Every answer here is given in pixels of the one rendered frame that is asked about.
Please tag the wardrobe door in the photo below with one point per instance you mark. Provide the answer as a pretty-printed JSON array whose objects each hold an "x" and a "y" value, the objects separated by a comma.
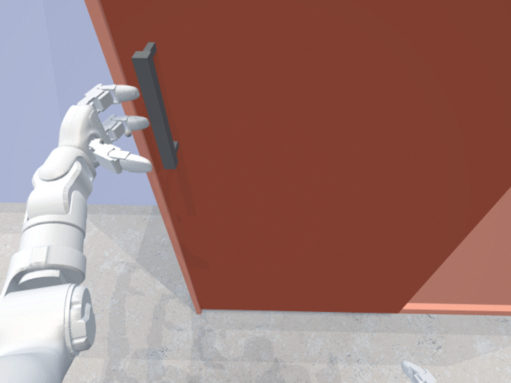
[
  {"x": 332, "y": 153},
  {"x": 479, "y": 269}
]

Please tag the robot left upper arm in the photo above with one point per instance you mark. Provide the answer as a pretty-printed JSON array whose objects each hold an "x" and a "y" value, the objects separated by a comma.
[{"x": 41, "y": 332}]

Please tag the right robot hand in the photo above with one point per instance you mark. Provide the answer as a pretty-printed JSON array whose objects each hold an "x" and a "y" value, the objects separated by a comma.
[{"x": 416, "y": 374}]

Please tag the handle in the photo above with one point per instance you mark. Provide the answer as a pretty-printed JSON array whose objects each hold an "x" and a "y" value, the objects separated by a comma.
[{"x": 148, "y": 81}]

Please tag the left robot hand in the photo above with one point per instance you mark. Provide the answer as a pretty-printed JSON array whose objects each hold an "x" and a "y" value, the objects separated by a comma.
[{"x": 81, "y": 128}]

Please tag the left robot forearm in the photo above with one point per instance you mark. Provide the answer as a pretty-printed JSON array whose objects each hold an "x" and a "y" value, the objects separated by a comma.
[{"x": 52, "y": 239}]

